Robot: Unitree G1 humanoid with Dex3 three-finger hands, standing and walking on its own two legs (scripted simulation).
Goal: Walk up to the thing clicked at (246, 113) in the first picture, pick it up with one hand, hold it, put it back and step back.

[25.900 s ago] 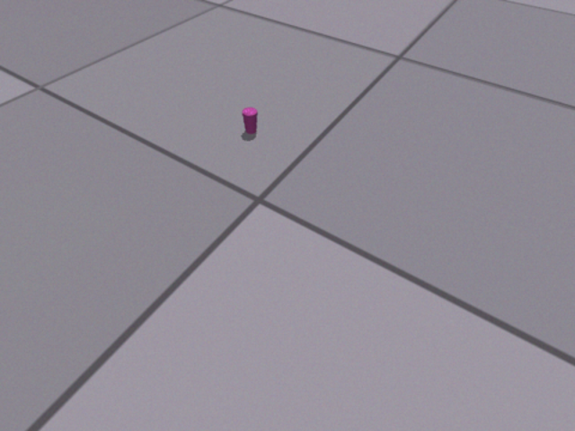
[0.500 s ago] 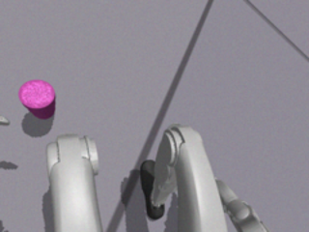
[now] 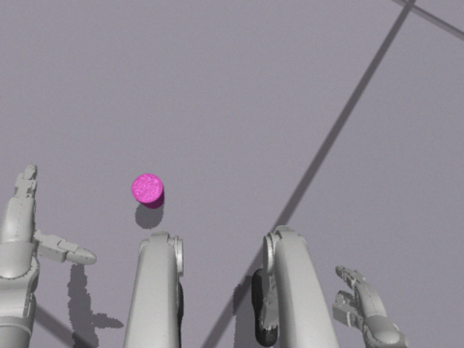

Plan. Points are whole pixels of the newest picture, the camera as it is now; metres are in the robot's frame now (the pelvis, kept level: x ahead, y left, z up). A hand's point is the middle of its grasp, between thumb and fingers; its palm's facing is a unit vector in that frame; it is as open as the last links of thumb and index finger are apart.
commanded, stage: home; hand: left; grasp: from the side
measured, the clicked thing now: (150, 194) +0.45 +0.20 -0.42
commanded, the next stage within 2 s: none
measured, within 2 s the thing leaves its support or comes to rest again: neither
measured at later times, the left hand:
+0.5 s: hand (46, 232) +0.28 +0.20 +0.11, palm faces +0.14 -0.93 -0.34, open 17.5 cm
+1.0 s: hand (11, 268) +0.24 +0.19 +0.18, palm faces +0.17 -0.94 -0.29, open 17.6 cm
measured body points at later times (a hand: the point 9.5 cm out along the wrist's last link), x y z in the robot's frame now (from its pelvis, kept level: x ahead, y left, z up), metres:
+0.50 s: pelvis +0.07 -0.01 +0.20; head +0.14 +0.01 +0.64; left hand +0.27 +0.25 +0.13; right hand +0.24 -0.25 +0.11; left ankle +0.08 +0.12 -0.45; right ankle +0.10 -0.14 -0.45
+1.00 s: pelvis +0.08 +0.00 +0.24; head +0.10 +0.00 +0.69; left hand +0.23 +0.24 +0.20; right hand +0.27 -0.23 +0.17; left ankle +0.08 +0.12 -0.45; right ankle +0.10 -0.14 -0.45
